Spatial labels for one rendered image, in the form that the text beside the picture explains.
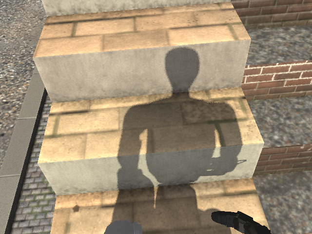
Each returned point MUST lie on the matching right robot hand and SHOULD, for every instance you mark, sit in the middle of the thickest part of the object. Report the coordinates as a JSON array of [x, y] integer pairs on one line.
[[239, 221]]

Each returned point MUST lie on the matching left robot thigh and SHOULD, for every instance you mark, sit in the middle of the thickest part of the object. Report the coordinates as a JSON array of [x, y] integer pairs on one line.
[[123, 227]]

